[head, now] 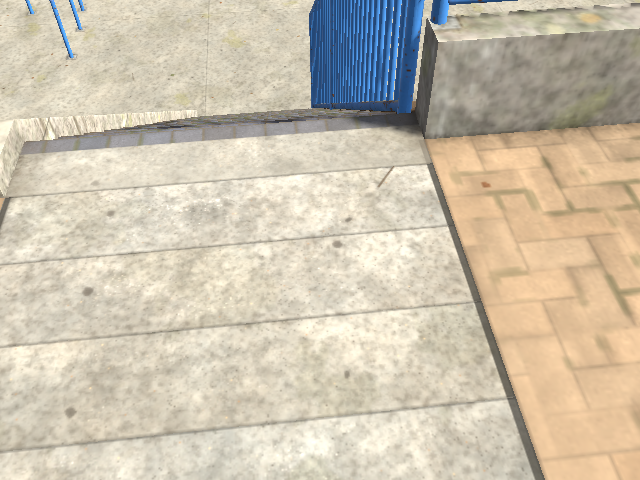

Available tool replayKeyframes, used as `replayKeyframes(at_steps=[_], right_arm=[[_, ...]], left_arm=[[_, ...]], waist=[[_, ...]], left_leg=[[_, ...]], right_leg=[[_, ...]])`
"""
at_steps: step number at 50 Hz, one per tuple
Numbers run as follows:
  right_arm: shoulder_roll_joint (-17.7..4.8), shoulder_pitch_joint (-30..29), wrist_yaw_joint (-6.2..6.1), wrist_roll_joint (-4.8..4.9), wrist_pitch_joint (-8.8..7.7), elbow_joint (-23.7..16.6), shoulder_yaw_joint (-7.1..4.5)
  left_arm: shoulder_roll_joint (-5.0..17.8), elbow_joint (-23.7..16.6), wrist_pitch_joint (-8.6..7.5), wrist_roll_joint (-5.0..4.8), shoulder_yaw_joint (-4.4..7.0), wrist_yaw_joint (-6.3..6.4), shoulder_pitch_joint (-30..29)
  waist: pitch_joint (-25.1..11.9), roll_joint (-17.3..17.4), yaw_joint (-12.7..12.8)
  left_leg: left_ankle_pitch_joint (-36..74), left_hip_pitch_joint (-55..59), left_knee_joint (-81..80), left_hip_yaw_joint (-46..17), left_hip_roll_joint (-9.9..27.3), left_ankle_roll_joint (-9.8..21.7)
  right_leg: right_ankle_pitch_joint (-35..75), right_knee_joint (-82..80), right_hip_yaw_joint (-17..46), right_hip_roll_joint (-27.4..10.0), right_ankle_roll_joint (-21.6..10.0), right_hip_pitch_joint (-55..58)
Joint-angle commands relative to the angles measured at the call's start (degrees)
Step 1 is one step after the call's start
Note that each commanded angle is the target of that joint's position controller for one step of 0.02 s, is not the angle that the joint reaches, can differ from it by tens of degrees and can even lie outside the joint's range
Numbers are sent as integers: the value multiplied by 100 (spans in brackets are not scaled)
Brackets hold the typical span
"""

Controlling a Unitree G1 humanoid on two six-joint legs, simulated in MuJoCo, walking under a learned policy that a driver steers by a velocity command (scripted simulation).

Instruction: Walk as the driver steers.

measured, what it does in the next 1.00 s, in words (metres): walks ahead, turning left: left foot, then right foot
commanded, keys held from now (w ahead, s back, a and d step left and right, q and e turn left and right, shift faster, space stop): w+q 0.68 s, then q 0.32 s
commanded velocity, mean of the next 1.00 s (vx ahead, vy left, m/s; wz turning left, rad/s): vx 0.42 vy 0.00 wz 0.48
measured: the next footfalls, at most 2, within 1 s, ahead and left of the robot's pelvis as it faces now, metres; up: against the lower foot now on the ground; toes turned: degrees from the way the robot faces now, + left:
left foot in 0.30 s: +0.34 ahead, +0.17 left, +0.00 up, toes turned +10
right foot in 0.78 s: +0.66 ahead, +0.05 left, +0.00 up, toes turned +27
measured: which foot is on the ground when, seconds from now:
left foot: up 0.00-0.28, down 0.30-0.78, up 0.80-1.00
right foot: down 0.00-0.28, up 0.30-0.76, down 0.78-1.00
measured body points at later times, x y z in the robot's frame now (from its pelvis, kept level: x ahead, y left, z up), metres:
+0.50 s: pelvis +0.29 +0.09 +0.00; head +0.32 +0.11 +0.44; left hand +0.37 +0.38 -0.12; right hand +0.42 -0.15 -0.12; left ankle +0.30 +0.16 -0.75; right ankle +0.34 -0.07 -0.66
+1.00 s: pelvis +0.52 +0.10 -0.01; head +0.56 +0.12 +0.44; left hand +0.51 +0.40 -0.11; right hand +0.78 -0.08 -0.12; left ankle +0.45 +0.22 -0.67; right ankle +0.62 +0.04 -0.75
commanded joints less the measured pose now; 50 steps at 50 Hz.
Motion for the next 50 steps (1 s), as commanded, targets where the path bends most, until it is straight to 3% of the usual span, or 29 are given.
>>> replayKeyframes(at_steps=[1, 7, 10, 12, 13, 14, 15, 16, 17, 18, 19, 20, 21, 24, 27, 30, 33, 35, 37, 38, 39, 40, 41, 42, 43, 44, 46, 47, 50], right_arm=[[-177, 18, 34, 1, -19, -240, -33], [-96, -1044, 235, 91, -27, -646, 45], [-121, -1292, 386, 96, -51, -897, 55], [-258, -1060, 459, 79, -60, -970, -4], [-419, -600, 469, 69, -53, -907, -95], [-690, 341, 456, 85, -45, -663, -266], [-1268, 1376, 371, 62, -11, -472, -478], [-1781, 1554, 352, 49, -12, -479, -563], [-1218, 1764, 319, 19, -15, -481, -426], [-967, 1440, 277, -6, -28, -529, -364], [-818, 945, 269, 3, -32, -680, -312], [-654, 538, 284, -19, -22, -827, -257], [-556, 352, 281, -72, -24, -914, -212], [-720, 412, 223, 0, -30, -946, -253], [-927, 731, 97, 44, -3, -910, -324], [-943, 986, 55, 67, 43, -871, -334], [-931, 1205, 50, 99, 74, -804, -337], [-915, 1206, 4, 96, 130, -815, -341], [-913, 1075, -54, 61, 234, -904, -355], [-806, 899, -65, 61, 268, -1017, -319], [-554, 707, -61, -5, 257, -1244, -224], [-126, 1723, -51, -47, 226, -1254, -101], [-648, 2254, -22, 78, 207, -1220, -151], [-1064, 1738, -48, 135, 292, -1160, -274], [-1166, 1177, -73, 81, 382, -1298, -318], [-1109, 964, -90, 37, 472, -1359, -341], [-742, 1036, -81, 69, 620, -1436, -294], [-564, 1037, -83, 88, 653, -1498, -252], [-522, 789, -79, 28, 689, -1681, -233]], left_arm=[[848, -351, -72, -9, 138, 124, -228], [950, -122, 7, -55, 162, 175, 340], [995, -96, 119, -62, 192, 199, 359], [1149, -205, 189, -64, 229, 227, 125], [1221, -272, 234, -54, 246, 248, 11], [1185, -358, 285, -28, 226, 274, -81], [1098, -555, 250, 33, 160, 303, -73], [193, -747, 31, 140, -132, 155, 548], [781, -768, -240, -78, 1, 67, 96], [1079, -1018, -380, -258, 83, 37, -504], [1048, -1113, -424, -212, 73, 73, -779], [1034, -1111, -390, -104, 122, 123, -861], [1027, -1155, -299, -65, 162, 137, -743], [796, -1307, -82, 42, 173, 171, -729], [677, -1594, -40, 79, 144, 208, -1478], [577, -1799, -69, 13, 109, 179, -2079], [726, -2007, -108, -55, 149, 139, -2436], [896, -2080, -165, -33, 212, 97, -2464], [1023, -2029, -233, 15, 286, 90, -2117], [1103, -1936, -268, 73, 336, 111, -1658], [1413, -1867, -281, 189, 415, 146, -887], [1687, -1847, -187, 262, 453, 180, -410], [1538, -1803, -68, 45, 465, 140, -257], [1069, -2005, 10, 23, 356, 168, -578], [866, -2057, 92, 29, 279, 199, -891], [791, -2058, 148, 31, 231, 202, -1130], [885, -1977, 193, 95, 258, 193, -1354], [964, -1941, 188, 117, 294, 191, -1401], [1178, -1851, 218, 74, 386, 237, -1441]], waist=[[344, -457, -192], [583, -421, 221], [623, -440, 213], [366, -622, -14], [24, -736, -287], [-479, -661, -752], [-1106, -89, -1127], [-1843, 1405, -585], [-2173, 915, -904], [-1321, 720, -898], [-914, -11, -681], [-589, -396, -434], [-511, -321, -209], [-222, -195, -30], [1, -76, -238], [32, 169, -488], [43, 281, -612], [75, 321, -548], [-94, 497, -350], [-385, 472, -90], [-1180, 103, 236], [-2035, -1510, -97], [-2547, -2074, -154], [-1815, -1224, 8], [-1245, -735, 26], [-828, -591, -86], [-387, -843, -336], [-347, -984, -370], [-578, -926, -344]], left_leg=[[962, -52, -993, -1, 77, -54], [1139, -245, -2276, 152, -238, 85], [494, -369, -2503, 275, -340, 265], [-101, 323, -2551, 635, -624, 449], [-260, 1064, -2553, 851, -876, 562], [-65, 2298, -2813, 948, -1173, 732], [53, 4154, -2942, -392, -406, 1124], [-789, 6293, -3557, -3674, 1047, 2258], [-1018, 6617, -4210, -4420, 1124, 2207], [-514, 6048, -4215, -3509, 903, 1859], [76, 5148, -4263, -2766, 671, 1673], [704, 4265, -4385, -2243, 465, 1553], [1010, 3733, -4534, -1979, 318, 1516], [1435, 2923, -4785, -1499, 86, 1554], [1283, 2628, -4834, -1161, -188, 1387], [687, 2548, -4696, -1085, -387, 1095], [307, 2863, -4455, -1487, -223, 1001], [438, 3246, -4042, -1811, -126, 920], [1234, 3497, -3380, -1987, -234, 732], [1637, 3408, -2762, -1842, -544, 522], [1016, 2697, -1417, -1527, -875, 251], [-2999, 1003, 348, -921, -1688, -137], [-3540, 219, 1514, -899, -1366, -255], [-3038, -112, 1932, -854, -1102, -417], [-2617, -159, 1856, -569, -933, -517], [-2411, -1, 1685, -448, -765, -593], [-2110, 608, 1084, -160, -589, -576], [-1996, 712, 806, -30, -600, -589], [-1482, 784, 133, 14, -471, -582]], right_leg=[[934, -889, 855, -1603, -782, -346], [991, -764, 347, -1869, -583, 805], [1508, -346, 176, -2083, -464, 1429], [3206, 309, -62, -2073, -326, 1477], [4289, 1009, -210, -2006, -239, 1397], [4769, 2222, -441, -1767, -75, 1052], [3378, 4081, -556, -1494, 170, -403], [-1721, 6157, -99, -211, 523, -3039], [-2193, 6806, 994, -308, 362, -3753], [-1733, 6744, 1017, -611, 216, -4191], [-1249, 6312, 975, -880, 183, -3967], [-1007, 5817, 920, -1049, 232, -3565], [-912, 5535, 962, -1174, 282, -3135], [-689, 4675, 791, -1160, 559, -2861], [371, 3302, 674, -959, 743, -2871], [1334, 2069, 620, -672, 714, -2458], [1387, 1601, 743, -563, 659, -2289], [1054, 1290, 846, -516, 564, -2235], [750, 1040, 750, -396, 395, -1759], [1211, 751, 679, -479, 243, -1030], [2506, 1118, 1275, -1330, -132, 503], [4514, 1502, 2989, -2897, -1042, 2541], [3333, 1309, 4248, -3485, -1490, 2834], [2778, 1121, 3526, -3099, -1221, 2180], [2774, 1033, 2663, -2769, -955, 1443], [2967, 915, 2128, -2458, -855, 741], [2675, 474, 1364, -2044, -732, -381], [2722, 311, 1153, -2005, -804, -525], [2969, 150, 883, -2272, -990, -351]])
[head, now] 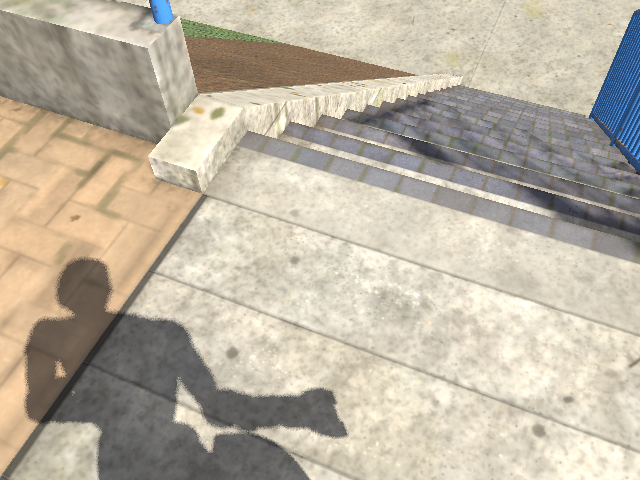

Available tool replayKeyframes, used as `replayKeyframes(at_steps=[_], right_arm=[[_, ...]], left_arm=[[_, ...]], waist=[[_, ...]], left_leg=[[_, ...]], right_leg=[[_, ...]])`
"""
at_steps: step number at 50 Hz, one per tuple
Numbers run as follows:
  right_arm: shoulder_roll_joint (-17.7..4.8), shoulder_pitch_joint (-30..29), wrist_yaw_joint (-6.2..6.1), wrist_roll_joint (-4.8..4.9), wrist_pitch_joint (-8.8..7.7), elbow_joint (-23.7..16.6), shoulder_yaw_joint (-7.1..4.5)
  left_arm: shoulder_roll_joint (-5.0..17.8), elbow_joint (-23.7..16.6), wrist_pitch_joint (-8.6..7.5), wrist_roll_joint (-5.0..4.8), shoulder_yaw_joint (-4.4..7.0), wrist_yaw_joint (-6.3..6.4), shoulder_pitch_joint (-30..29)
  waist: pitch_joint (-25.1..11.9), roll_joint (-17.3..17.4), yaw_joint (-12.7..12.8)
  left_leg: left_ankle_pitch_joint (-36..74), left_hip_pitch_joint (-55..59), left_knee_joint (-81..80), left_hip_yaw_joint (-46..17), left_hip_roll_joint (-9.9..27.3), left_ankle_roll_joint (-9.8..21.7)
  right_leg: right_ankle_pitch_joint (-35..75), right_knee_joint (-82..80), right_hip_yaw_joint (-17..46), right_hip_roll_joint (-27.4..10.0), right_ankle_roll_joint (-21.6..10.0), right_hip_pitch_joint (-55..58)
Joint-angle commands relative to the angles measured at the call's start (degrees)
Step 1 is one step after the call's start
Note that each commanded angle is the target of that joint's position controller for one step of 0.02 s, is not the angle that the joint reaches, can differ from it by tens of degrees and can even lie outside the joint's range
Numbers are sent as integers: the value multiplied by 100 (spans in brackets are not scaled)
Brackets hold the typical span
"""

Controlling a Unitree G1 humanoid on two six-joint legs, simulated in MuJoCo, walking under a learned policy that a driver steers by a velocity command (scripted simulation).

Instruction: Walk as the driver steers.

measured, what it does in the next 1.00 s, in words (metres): steps on the spot: left foot, then right foot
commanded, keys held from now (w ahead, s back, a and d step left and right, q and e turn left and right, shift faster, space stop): q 0.02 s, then no key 0.34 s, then e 0.64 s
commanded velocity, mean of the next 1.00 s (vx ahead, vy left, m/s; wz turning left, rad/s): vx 0.03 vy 0.00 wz -0.10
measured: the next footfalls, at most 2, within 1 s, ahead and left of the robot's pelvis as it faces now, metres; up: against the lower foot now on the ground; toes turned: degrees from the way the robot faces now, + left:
left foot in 0.24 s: +0.10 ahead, +0.15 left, +0.00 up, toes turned +6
right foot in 0.60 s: +0.07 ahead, -0.08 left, +0.00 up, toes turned -1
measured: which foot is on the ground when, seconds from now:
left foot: up 0.00-0.22, down 0.24-0.62, up 0.64-0.94, down 0.96-1.00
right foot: down 0.00-0.24, up 0.26-0.58, down 0.60-0.96, up 0.98-1.00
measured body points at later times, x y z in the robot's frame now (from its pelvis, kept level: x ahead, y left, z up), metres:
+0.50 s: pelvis +0.04 +0.04 +0.00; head +0.06 +0.06 +0.45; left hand +0.12 +0.33 -0.13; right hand +0.25 -0.18 -0.09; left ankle +0.06 +0.15 -0.74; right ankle +0.05 -0.10 -0.71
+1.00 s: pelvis +0.02 +0.06 -0.01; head +0.05 +0.06 +0.44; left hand +0.21 +0.32 -0.11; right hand +0.13 -0.24 -0.10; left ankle +0.05 +0.17 -0.74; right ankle +0.02 -0.08 -0.73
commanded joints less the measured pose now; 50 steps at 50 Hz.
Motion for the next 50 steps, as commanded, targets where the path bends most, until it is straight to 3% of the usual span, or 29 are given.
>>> replayKeyframes(at_steps=[1, 8, 10, 11, 12, 13, 14, 15, 16, 17, 18, 19, 21, 23, 26, 29, 30, 31, 32, 33, 34, 36, 38, 41, 45, 47, 48, 49, 50], right_arm=[[-184, 357, 16, -35, 23, -417, -46], [-208, -297, 177, -71, 60, -692, -27], [-182, -138, 216, -83, 23, -629, -39], [-291, -28, 203, -108, 1, -568, -79], [-601, 76, 143, -146, -5, -611, -147], [-990, -84, 60, -236, 23, -821, -161], [-725, 64, 90, -337, -57, -725, -90], [-588, -70, 137, -328, -148, -655, -49], [-510, -322, 158, -275, -215, -598, -24], [-473, -508, 167, -243, -256, -600, -3], [-469, -693, 160, -214, -277, -574, 4], [-277, -784, 151, -236, -288, -509, 66], [-55, -814, 142, -272, -305, -365, 119], [-278, -709, 94, -267, -268, -241, 46], [-567, -689, -9, -187, -162, -156, -67], [-595, -708, -94, -65, -85, -61, -125], [-525, -630, -119, -50, -87, -24, -136], [-288, -613, -129, -180, -116, -161, -102], [-148, -1027, -163, -222, -129, -284, -68], [-188, -1430, -173, -189, -134, -388, -83], [-240, -1340, -143, -121, -128, -348, -134], [-287, -994, -128, -127, -90, -181, -182], [-139, -1005, -132, -152, -132, -165, -148], [4, -1032, -68, -73, -209, -173, -83], [-216, -723, 37, -1, -259, -97, -145], [-260, -299, 86, -11, -305, 36, -193], [-462, -112, 71, -55, -308, 83, -261], [-860, -13, 9, -177, -272, 13, -337], [-1107, -212, 71, -420, -271, -67, -365]], left_arm=[[1000, -313, -7, -50, 283, 71, -243], [1199, -64, 178, -226, 309, -4, -100], [1185, 9, 217, -315, 283, -10, -153], [1000, 110, 221, -319, 218, -18, 30], [678, 160, 195, -169, 103, -51, 277], [360, 50, 159, 114, -32, -129, 454], [637, -16, 192, -5, 56, -64, 123], [908, -12, 250, -148, 142, -28, -25], [912, 63, 311, -181, 177, 2, 40], [915, 189, 372, -142, 202, 45, 130], [897, 236, 420, -106, 215, 70, 236], [760, 338, 438, -117, 184, 66, 424], [514, 413, 445, -166, 93, 41, 437], [611, 264, 452, -189, 92, 31, 128], [785, 140, 471, -234, 142, 7, 119], [720, 151, 486, -175, 147, -43, 364], [866, 110, 490, -129, 182, -45, 384], [1349, 102, 485, -119, 309, 11, 471], [1520, 43, 472, -114, 370, 16, 478], [1399, 28, 386, 21, 338, 27, 742], [1347, -2, 282, 48, 324, 50, 659], [1259, -172, 222, -166, 334, 93, 131], [1132, -203, 307, -245, 320, 146, 71], [1220, -236, 444, -235, 392, 198, 245], [1310, -388, 540, -262, 443, 160, 76], [1229, -479, 583, -343, 419, 172, -131], [1062, -505, 589, -324, 375, 193, -36], [664, -523, 582, -212, 274, 166, 208], [889, -704, 506, -225, 366, 168, 212]], waist=[[-1028, -842, -115], [-855, -961, 87], [-824, -952, -70], [-832, -850, -89], [-1083, -209, -10], [-1122, 1204, 260], [-1245, 1158, -132], [-999, 845, -106], [-892, 727, 6], [-867, 617, 61], [-847, 584, 159], [-939, 522, 269], [-953, 573, 205], [-856, 655, 19], [-786, 669, -23], [-696, 520, 130], [-630, 205, 109], [-664, -943, -105], [-395, -1640, 133], [-412, -1716, 458], [-492, -1307, 357], [-489, -769, 52], [-628, -782, 38], [-828, -995, 165], [-801, -1299, 134], [-776, -1243, -135], [-862, -972, -120], [-978, 375, 47], [-707, 1396, 143]], left_leg=[[622, 175, -542, -30, 267, 1], [796, 1114, -2376, 267, 42, 299], [1342, 1735, -3540, 450, -122, 494], [1792, 2281, -4133, 399, -180, 633], [3148, 3093, -4329, -421, 516, 832], [4998, 3665, -4121, -1805, 1765, 1472], [4376, 3040, -4351, -2016, 2053, 2164], [3961, 2810, -4447, -1699, 1720, 2091], [3759, 2683, -4448, -1363, 1450, 1846], [3790, 2541, -4444, -1156, 1322, 1703], [4091, 2306, -4425, -974, 1245, 1674], [4171, 2181, -4414, -711, 1139, 1621], [3854, 2191, -4365, -402, 994, 1538], [3509, 2325, -4324, -537, 1138, 1643], [3238, 2499, -4235, -784, 1405, 1734], [2843, 2400, -3960, -600, 1332, 1415], [2252, 2212, -3605, -340, 1060, 1085], [1571, 1672, -2630, 405, 356, 600], [488, 827, -1999, 746, -404, 243], [-1075, 190, -812, 235, -500, 206], [-1193, -26, -50, -132, -378, 224], [-553, -181, -41, -281, -192, 166], [-145, 114, -675, -123, -237, 58], [98, 621, -1753, -60, -349, -1], [382, 1452, -2956, 2, -510, 40], [1269, 2168, -4232, 99, -518, 178], [1568, 2800, -4480, -189, -61, 352], [2241, 3388, -4644, -1449, 1272, 847], [2619, 2739, -4916, -2725, 2255, 1763]], right_leg=[[2724, -810, 873, -1707, -1316, 903], [1268, -654, 583, -1678, -1124, 922], [933, -255, 533, -1563, -875, 886], [699, 60, 424, -1353, -602, 685], [-102, 745, 59, -977, -119, 209], [-2455, 1975, -323, -321, 410, -944], [-3008, 2736, 323, -281, 545, -1115], [-2795, 3163, 508, -343, 560, -1160], [-2508, 3242, 590, -378, 550, -1178], [-2281, 3272, 648, -404, 571, -1054], [-2028, 3319, 646, -375, 615, -811], [-1839, 3149, 640, -363, 640, -501], [-1590, 2405, 559, -357, 649, -120], [-1577, 2014, 451, -269, 615, -103], [-1509, 1711, 289, -149, 469, -158], [-619, 770, 182, -59, 138, 211], [252, 369, 544, -224, -83, 386], [1450, 123, 1603, -957, -539, 654], [1547, -382, 2752, -1600, -1295, 739], [1677, -734, 3384, -2013, -1755, 999], [1659, -673, 3221, -1950, -1731, 1126], [1770, -421, 2561, -1509, -1251, 1213], [1859, -326, 2291, -1187, -1053, 1230], [1567, -204, 2303, -1034, -1022, 1287], [1107, -212, 2793, -990, -1006, 869], [596, 3, 2875, -726, -726, 582], [-179, 337, 2734, -491, -444, 103], [-1812, 1755, 1956, 168, -62, -766], [-3038, 2933, 1313, 593, 188, -1612]])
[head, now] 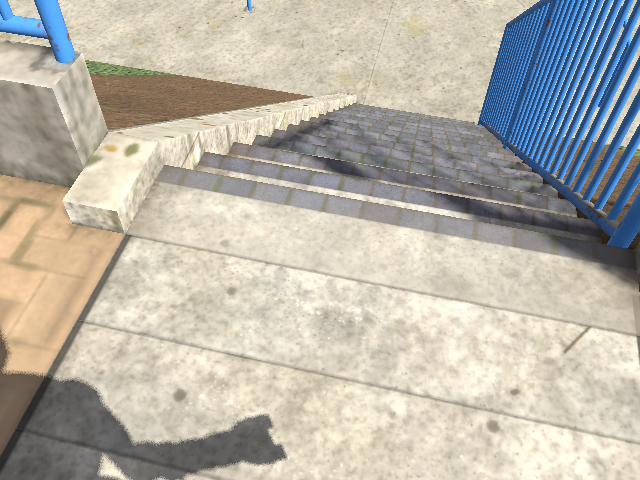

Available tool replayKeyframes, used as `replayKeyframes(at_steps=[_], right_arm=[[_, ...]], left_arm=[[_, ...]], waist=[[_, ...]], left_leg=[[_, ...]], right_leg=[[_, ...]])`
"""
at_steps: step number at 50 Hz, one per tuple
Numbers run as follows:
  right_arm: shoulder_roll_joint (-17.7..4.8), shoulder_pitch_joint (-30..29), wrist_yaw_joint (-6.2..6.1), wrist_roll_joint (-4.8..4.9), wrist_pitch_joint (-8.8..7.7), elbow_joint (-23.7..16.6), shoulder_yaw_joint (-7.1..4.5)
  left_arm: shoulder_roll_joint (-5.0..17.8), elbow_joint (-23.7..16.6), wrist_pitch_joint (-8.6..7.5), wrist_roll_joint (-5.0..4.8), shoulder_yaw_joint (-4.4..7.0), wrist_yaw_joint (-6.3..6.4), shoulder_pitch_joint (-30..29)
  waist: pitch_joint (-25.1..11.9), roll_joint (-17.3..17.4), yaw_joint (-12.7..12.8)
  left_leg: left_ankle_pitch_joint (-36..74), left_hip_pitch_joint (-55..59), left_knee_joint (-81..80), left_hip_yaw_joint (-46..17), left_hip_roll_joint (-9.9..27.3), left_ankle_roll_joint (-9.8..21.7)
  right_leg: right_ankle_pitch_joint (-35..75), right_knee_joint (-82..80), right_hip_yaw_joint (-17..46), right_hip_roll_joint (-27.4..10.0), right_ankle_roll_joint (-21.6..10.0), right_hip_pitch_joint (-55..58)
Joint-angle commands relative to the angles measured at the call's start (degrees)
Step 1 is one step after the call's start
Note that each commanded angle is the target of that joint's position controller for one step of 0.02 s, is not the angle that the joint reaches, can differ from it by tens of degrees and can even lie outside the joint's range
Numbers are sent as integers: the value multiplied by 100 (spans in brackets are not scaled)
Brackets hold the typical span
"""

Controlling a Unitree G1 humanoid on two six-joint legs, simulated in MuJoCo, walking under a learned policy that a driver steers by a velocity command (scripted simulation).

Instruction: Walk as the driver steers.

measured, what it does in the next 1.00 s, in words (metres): walks ahead: right foot, then left foot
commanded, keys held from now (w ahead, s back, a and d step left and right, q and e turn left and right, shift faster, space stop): e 0.12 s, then w+e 0.24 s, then w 0.10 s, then w+q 0.54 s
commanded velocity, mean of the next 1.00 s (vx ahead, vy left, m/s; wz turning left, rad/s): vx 0.32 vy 0.00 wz -0.14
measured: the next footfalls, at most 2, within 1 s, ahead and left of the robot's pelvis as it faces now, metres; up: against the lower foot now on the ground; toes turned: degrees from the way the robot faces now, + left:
right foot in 0.42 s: +0.02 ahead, -0.16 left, +0.00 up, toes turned -19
left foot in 0.92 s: +0.41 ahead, -0.08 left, +0.00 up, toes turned -6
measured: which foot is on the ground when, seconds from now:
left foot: down 0.00-0.42, up 0.44-0.90, down 0.92-1.00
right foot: up 0.00-0.40, down 0.42-0.94, up 0.96-1.00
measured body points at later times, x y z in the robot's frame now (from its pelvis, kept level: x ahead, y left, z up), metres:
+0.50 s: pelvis +0.03 -0.07 +0.00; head +0.04 -0.09 +0.45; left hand +0.24 +0.16 -0.09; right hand +0.05 -0.38 -0.12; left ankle +0.01 +0.10 -0.67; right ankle -0.02 -0.15 -0.73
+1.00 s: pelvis +0.28 -0.12 -0.02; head +0.32 -0.14 +0.43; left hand +0.36 +0.15 -0.13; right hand +0.44 -0.40 -0.11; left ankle +0.37 -0.08 -0.73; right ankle +0.06 -0.21 -0.62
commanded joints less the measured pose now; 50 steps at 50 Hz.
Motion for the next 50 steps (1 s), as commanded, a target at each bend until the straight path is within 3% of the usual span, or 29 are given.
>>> replayKeyframes(at_steps=[1, 2, 3, 4, 5, 6, 9, 13, 17, 19, 20, 21, 22, 23, 24, 25, 26, 27, 30, 33, 37, 40, 43, 45, 46, 47, 48, 49, 50], right_arm=[[-1080, 50, 6, -275, -126, -510, -250], [-772, -314, -13, -195, -158, -554, -163], [-660, -502, -34, -108, -167, -612, -123], [-617, -536, -65, -36, -164, -600, -99], [-616, -438, -101, -32, -151, -576, -78], [-625, -285, -133, -50, -127, -542, -78], [-811, 352, -216, -13, -75, -407, -152], [-1107, 423, -144, 65, -135, -377, -259], [-1216, 347, 36, 189, -231, -315, -312], [-1175, 212, 113, 284, -221, -250, -294], [-990, 233, 139, 272, -217, -196, -233], [-626, 236, 175, 173, -239, -179, -98], [-76, -59, 233, -109, -302, -448, 108], [-448, -164, 248, 86, -444, -698, 7], [-887, -428, 279, 280, -510, -662, -84], [-955, -360, 308, 291, -528, -596, -102], [-883, -196, 303, 202, -508, -395, -86], [-881, -61, 319, 131, -484, -310, -94], [-654, 137, 363, 157, -394, -95, -30], [-480, -194, 341, 213, -364, -184, 44], [-286, -825, 461, 210, -406, -374, 155], [-229, -1173, 600, 216, -452, -558, 202], [-466, -936, 651, 219, -427, -618, 104], [-883, 233, 585, 240, -361, -412, -85], [-1131, 1146, 478, 213, -329, -265, -217], [-1586, 1659, 361, 136, -283, -172, -309], [-1504, 1569, 348, 141, -337, -251, -269], [-1207, 1430, 310, 137, -342, -269, -214], [-1030, 1038, 297, 164, -352, -322, -153]], left_arm=[[895, -494, -144, 48, 262, 1, 170], [1020, -352, -103, 4, 342, -9, 293], [901, -198, -30, 17, 347, 16, 443], [796, -199, 16, 36, 328, 18, 434], [670, -265, 31, 25, 293, -6, 342], [577, -378, 29, -2, 260, -31, 199], [412, -712, -12, -16, 154, -131, -261], [269, -923, -110, 17, 58, -281, -414], [274, -887, -182, -12, 53, -390, -163], [204, -690, -213, -15, 58, -411, 320], [228, -447, -229, -9, 95, -387, 821], [471, -218, -252, -28, 213, -337, 1537], [1089, -177, -319, 39, 304, -247, 2178], [1377, -444, -495, 67, 317, -306, 1879], [936, -488, -613, 53, 200, -352, 1660], [667, -486, -670, 55, 95, -351, 1404], [508, -538, -685, 73, 26, -346, 1129], [460, -556, -683, 84, -9, -322, 906], [451, -468, -746, 189, -16, -217, 1016], [437, -339, -773, 224, -25, -147, 1133], [507, -121, -803, 167, -13, -67, 1316], [573, 62, -739, 122, 8, -16, 1496], [803, 80, -605, 141, 68, 111, 1471], [967, 12, -502, 170, 108, 168, 1310], [1008, -87, -534, 137, 102, 156, 1050], [241, -329, -660, 306, -114, 44, 1514], [163, -401, -908, 172, -239, -98, 1680], [571, -593, -1062, -58, -129, -199, 874], [591, -754, -1139, -117, -152, -227, 561]], waist=[[-468, 1329, 39], [-307, 1008, 180], [-239, 858, 218], [-175, 880, 158], [-162, 885, 82], [-187, 921, -15], [-414, 1087, -437], [-318, 1088, -521], [-122, 1099, -376], [-153, 918, -52], [-258, 699, 149], [-514, 140, 431], [-660, -1582, 531], [-633, -1429, 440], [-195, -753, 482], [60, -672, 306], [97, -403, 163], [167, -418, 28], [-9, -256, -30], [177, -148, 80], [456, -192, 281], [510, -147, 340], [-24, -537, 41], [-730, -661, -608], [-1127, -379, -1188], [-1786, 1143, -824], [-2723, 1170, -694], [-1977, 613, -947], [-1098, 186, -686]], left_leg=[[1215, 602, -1378, -2674, 2638, 1590], [985, 457, -1311, -1981, 2231, 1331], [759, 469, -1263, -1436, 1848, 1078], [916, 517, -1225, -1149, 1729, 1026], [1183, 501, -1216, -858, 1635, 1041], [1286, 613, -1227, -659, 1588, 1085], [-377, 1354, -1573, -791, 1821, 1176], [-1158, 1216, -1807, -589, 2027, 1088], [-1223, 666, -1768, -137, 2029, 1000], [-1338, 260, -1350, 138, 1947, 872], [-1333, -180, -829, 389, 1754, 751], [-1060, -861, 406, 854, 1413, 476], [-2263, -2410, 3024, 1168, 804, -36], [-2204, -3738, 3943, 286, 323, -96], [-1691, -4085, 4267, -22, 693, 41], [-989, -4156, 4141, -47, 864, 150], [-497, -3861, 3957, -91, 1026, 149], [-93, -3579, 3677, -93, 1093, 100], [767, -3218, 3513, -23, 978, -55], [1431, -3060, 2537, -169, 661, -115], [2094, -2585, 1129, 202, 470, 15], [1832, -2621, 536, 434, 316, 221], [987, -2017, 539, 876, -139, 540], [648, -597, 472, 854, -391, 845], [1072, 1052, 29, 372, -222, 1113], [1054, 3543, 387, -1994, 1260, 1926], [-91, 4378, -494, -4664, 2159, 2742], [-465, 3781, -978, -4020, 1938, 2325], [-369, 2727, -1167, -3271, 1729, 2068]], right_leg=[[-1427, 2617, -23, -164, 125, -1320], [-988, 3001, -63, -207, 198, -1350], [-623, 3220, -153, -235, 300, -1390], [-325, 3400, -204, -265, 401, -1517], [-148, 3410, -335, -287, 477, -1509], [-15, 3229, -480, -318, 543, -1533], [148, 2390, -738, -561, 608, -1847], [-84, 1360, -1053, -721, 361, -1368], [-179, 330, -1420, -646, -54, -355], [293, -569, -1647, -473, -278, 564], [381, -888, -1796, -225, -369, 1376], [307, -1098, -1334, -340, -540, 2486], [797, -1591, 964, -1849, -982, 3356], [-570, -2420, 2997, -2656, -2009, 3182], [-864, -2597, 2560, -2587, -1928, 3006], [-580, -2566, 1916, -2376, -1695, 2800], [-28, -2548, 1325, -2100, -1463, 2528], [719, -2628, 765, -1884, -1287, 2280], [2604, -2705, -285, -1599, -1027, 2175], [2977, -2869, -1037, -1404, -806, 1991], [3081, -3151, -1536, -1445, -549, 1985], [4165, -2838, -1738, -1625, -477, 2646], [7138, -1739, -1905, -1710, -358, 3274], [8033, -73, -1913, -1710, -337, 3110], [7079, 1350, -1974, -1504, -248, 2037], [1493, 3676, -1761, -605, 53, -575], [-1303, 4981, -456, 137, 94, -1815], [-804, 4905, -79, -241, -55, -2337], [-284, 4315, -188, -506, -143, -2353]])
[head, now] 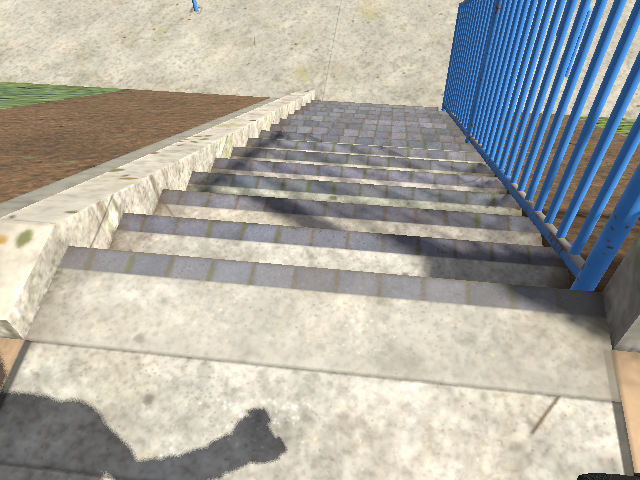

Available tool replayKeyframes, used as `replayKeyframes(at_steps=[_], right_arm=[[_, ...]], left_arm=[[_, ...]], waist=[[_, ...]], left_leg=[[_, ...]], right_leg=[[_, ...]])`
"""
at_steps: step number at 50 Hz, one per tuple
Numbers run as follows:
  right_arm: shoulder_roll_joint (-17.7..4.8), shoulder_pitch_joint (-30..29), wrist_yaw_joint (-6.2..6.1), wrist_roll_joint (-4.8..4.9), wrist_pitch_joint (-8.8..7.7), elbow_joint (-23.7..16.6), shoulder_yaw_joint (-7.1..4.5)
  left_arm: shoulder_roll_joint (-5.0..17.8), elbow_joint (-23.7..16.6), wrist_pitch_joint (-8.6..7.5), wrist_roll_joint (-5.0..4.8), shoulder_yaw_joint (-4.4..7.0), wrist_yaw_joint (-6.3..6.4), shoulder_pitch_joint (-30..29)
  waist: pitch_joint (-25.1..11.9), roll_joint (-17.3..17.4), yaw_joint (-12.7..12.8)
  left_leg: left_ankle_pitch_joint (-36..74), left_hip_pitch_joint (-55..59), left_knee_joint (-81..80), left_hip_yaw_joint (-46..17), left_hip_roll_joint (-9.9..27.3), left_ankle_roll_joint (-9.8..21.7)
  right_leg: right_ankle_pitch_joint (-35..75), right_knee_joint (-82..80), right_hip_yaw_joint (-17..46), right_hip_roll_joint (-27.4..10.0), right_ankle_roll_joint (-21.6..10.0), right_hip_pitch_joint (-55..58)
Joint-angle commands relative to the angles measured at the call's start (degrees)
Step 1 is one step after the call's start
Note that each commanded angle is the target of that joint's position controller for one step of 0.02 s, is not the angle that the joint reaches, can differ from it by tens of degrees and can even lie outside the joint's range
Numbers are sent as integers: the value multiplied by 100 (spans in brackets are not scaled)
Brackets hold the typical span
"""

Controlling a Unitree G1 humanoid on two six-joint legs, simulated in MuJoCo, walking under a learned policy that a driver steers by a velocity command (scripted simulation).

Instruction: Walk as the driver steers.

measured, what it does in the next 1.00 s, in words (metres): walks ahead, turning left: right foot, then left foot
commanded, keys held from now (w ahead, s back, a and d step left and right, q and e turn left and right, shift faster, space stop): w+q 0.72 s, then w+e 0.28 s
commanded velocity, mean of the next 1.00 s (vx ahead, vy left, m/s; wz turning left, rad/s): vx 0.50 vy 0.00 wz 0.43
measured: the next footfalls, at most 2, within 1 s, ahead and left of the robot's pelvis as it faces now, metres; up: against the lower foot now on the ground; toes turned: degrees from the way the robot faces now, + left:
right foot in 0.38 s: +0.40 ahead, -0.14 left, +0.00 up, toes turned +15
left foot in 0.90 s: +0.58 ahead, +0.21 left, +0.00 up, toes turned +31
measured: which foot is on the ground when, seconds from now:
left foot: down 0.00-0.40, up 0.42-0.88, down 0.90-1.00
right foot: up 0.00-0.36, down 0.38-0.92, up 0.94-1.00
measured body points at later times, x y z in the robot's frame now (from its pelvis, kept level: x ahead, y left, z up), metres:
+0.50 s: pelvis +0.29 -0.06 +0.02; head +0.32 -0.05 +0.47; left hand +0.34 +0.21 -0.09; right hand +0.45 -0.27 -0.11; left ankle +0.17 +0.04 -0.62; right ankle +0.36 -0.15 -0.72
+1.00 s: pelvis +0.53 +0.07 +0.01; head +0.54 +0.08 +0.46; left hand +0.39 +0.27 -0.13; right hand +0.78 -0.07 -0.09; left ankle +0.54 +0.18 -0.72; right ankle +0.43 -0.13 -0.64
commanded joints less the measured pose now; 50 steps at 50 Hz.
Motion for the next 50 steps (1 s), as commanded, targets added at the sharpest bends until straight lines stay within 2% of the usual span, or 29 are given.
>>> replayKeyframes(at_steps=[1, 2, 4, 7, 10, 14, 15, 16, 17, 18, 19, 20, 21, 22, 23, 25, 26, 29, 34, 38, 41, 43, 44, 45, 46, 47, 48, 49, 50], right_arm=[[-725, 827, -103, 13, -38, -201, -234], [-599, 566, -115, -34, -51, -292, -190], [-593, 370, -158, -61, -55, -342, -189], [-775, 503, -242, -39, -69, -219, -228], [-824, 785, -313, 44, 18, -93, -238], [-842, 1202, -357, 86, 148, 35, -238], [-601, 1415, 97, -876, -153, 240, -39], [-591, 1230, 271, -766, -274, 204, -105], [-658, 1027, 333, -588, -323, 170, -97], [-710, 973, 362, -506, -355, 183, -97], [-526, 1033, 330, -531, -411, 193, -34], [270, 2089, 257, -671, -520, 127, 205], [-48, 1606, 359, -608, -510, 79, 171], [-288, 1021, 285, -550, -475, 46, 75], [-291, 996, 118, -487, -431, 180, 89], [-87, 953, 52, -622, -341, 215, 195], [23, 798, 96, -628, -299, 175, 227], [79, 482, 244, -455, -253, 178, 253], [217, 48, 390, -402, -153, 85, 331], [96, -351, 313, -412, -40, -75, 278], [-39, -790, 171, -467, 33, -301, 220], [-112, -839, 90, -473, 54, -391, 164], [-46, -318, -17, -357, 102, -80, 158], [-131, 707, -98, -418, 50, 169, 104], [-575, 1592, -152, -363, 0, 380, -77], [-952, 2749, -151, -376, 11, 699, -102], [-761, 3371, -208, -587, -27, 940, -187], [-761, 2798, -228, -536, -110, 1047, -218], [-354, 2113, -282, -402, -130, 979, -102]], left_arm=[[784, -923, -431, -55, 129, -98, -641], [823, -899, -375, 58, 176, -69, -528], [775, -874, -215, 140, 181, -51, -265], [552, -1028, -109, 230, 93, 7, -610], [327, -1191, -138, 187, -1, -2, -1374], [518, -1338, -238, 15, 79, -105, -1861], [-2, -1137, -29, 631, -307, -289, -1385], [303, -1170, 85, 594, -216, -303, -1440], [607, -1179, 111, 439, -153, -254, -1383], [851, -1113, 40, 282, -61, -176, -1042], [1108, -842, -99, 240, 48, -108, -162], [1348, -705, -184, 247, 50, -96, 710], [1028, -601, -133, 363, -88, -85, 1139], [879, -526, -184, 315, -80, -117, 774], [540, -581, -186, 273, -183, -131, 219], [-85, -538, -192, 266, -366, -50, -76], [-97, -536, -196, 304, -352, 25, -204], [243, -418, -295, 428, -175, 70, -159], [471, -33, -300, 554, -76, -68, 318], [447, 353, -298, 574, -112, -248, 574], [630, 653, -227, 497, -47, -376, 782], [823, 819, -171, 473, 27, -416, 832], [996, 957, 73, 54, 130, -175, 845], [811, 1012, 121, 23, 56, -81, 1204], [439, 1103, -104, 887, -149, -493, 1372], [-299, 747, -192, 768, -339, -722, 1622], [170, 602, -218, 387, -141, -800, 197], [253, 526, -257, 313, -84, -711, -251], [339, 495, -275, 439, -45, -553, -325]], waist=[[-713, -499, -314], [-494, -409, -89], [-373, -28, 153], [-254, 107, 85], [-323, 293, -290], [-508, 498, -523], [-383, 904, -292], [-153, 644, -188], [-266, 385, 51], [-493, 302, 267], [-1124, -110, 519], [-2876, -1828, 300], [-2408, -1641, 740], [-1079, -826, 622], [-631, -671, 389], [-621, -632, 163], [-650, -578, 102], [-444, -492, 177], [-204, -391, 261], [20, -466, 229], [177, -486, 252], [160, -524, 104], [228, -486, -64], [-408, -462, -367], [-1719, -120, -781], [-3176, 1253, -827], [-1828, 498, -1437], [-599, 564, -1142], [-404, 482, -775]], left_leg=[[-213, 2869, -1819, -3221, 1898, 1189], [302, 2216, -1949, -2846, 1676, 1135], [808, 1408, -2167, -2477, 1460, 1149], [1416, 635, -2137, -1840, 1162, 1011], [898, 504, -1831, -1560, 814, 643], [208, 1209, -1315, -2254, 1068, 494], [343, 1301, -1417, -2499, 1405, 556], [520, 1430, -1277, -2758, 1644, 476], [675, 1433, -1057, -2767, 1560, 321], [1190, 1248, -667, -2712, 1300, 157], [1406, 857, 434, -2388, 778, -162], [-681, -646, 2282, -1683, -378, -618], [-2347, -2393, 3785, -1473, -366, -708], [-1724, -3127, 4474, -1297, 130, -618], [-1025, -2897, 4565, -1113, 622, -562], [-380, -1950, 3911, -1045, 1113, -559], [-464, -1738, 3715, -948, 1185, -622], [68, -1804, 2925, -708, 1290, -805], [1386, -1646, 1469, -351, 1239, -714], [1602, -1255, 813, -315, 1089, -499], [837, -1100, 192, -248, 860, -378], [323, -716, -171, -130, 665, -252], [-640, -154, -266, 823, 166, -232], [138, 1604, -308, 460, 298, -59], [2144, 4213, 371, -797, 1283, 803], [1640, 6461, -667, -3389, 3026, 1987], [448, 5415, -1419, -3805, 2893, 1356], [-221, 4019, -1676, -2882, 2783, 1013], [-557, 2899, -1955, -2235, 2619, 840]], right_leg=[[477, 668, 706, -432, -61, -3107], [657, 328, 680, -577, 19, -2754], [833, -52, 552, -704, 224, -2356], [1462, -1095, 269, -659, 502, -2156], [2724, -2609, 170, -368, 557, -1728], [2843, -3620, 364, -72, 515, -1491], [2801, -3425, 517, -268, 366, -1551], [2412, -3481, 588, -408, 209, -1591], [2533, -3755, 445, -373, 37, -1160], [2654, -3861, 259, -296, -181, -306], [2781, -3668, 452, -540, -633, 1075], [3107, -3963, 2733, -2010, -2284, 3830], [1567, -4824, 4316, -2365, -2277, 4071], [428, -5063, 3761, -2342, -1704, 2938], [34, -5239, 2953, -2158, -1422, 1845], [1369, -5666, 1929, -1855, -1292, 940], [1754, -5830, 1597, -1763, -1260, 832], [2601, -6106, 571, -1596, -1305, 776], [4229, -6105, -555, -1560, -1319, 837], [4359, -5978, -825, -1553, -1158, 942], [4378, -5886, -626, -1639, -1175, 1541], [5364, -5575, -541, -1730, -1174, 1922], [6699, -4491, -958, -1371, -743, 1798], [6779, -3302, -867, -1293, -545, 1047], [5171, -2557, -524, -1130, -437, -501], [-215, -978, -432, 16, -153, -2257], [-440, 236, 376, -51, -271, -3172], [-40, 588, 456, -354, -408, -3502], [157, 441, 420, -666, -533, -3044]])
Keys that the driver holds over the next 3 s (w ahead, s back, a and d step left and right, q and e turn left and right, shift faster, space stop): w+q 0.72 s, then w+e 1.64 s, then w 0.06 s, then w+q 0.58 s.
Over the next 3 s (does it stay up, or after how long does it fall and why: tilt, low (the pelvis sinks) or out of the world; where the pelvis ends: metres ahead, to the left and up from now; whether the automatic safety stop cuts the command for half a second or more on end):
stays up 1.40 0.03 -0.43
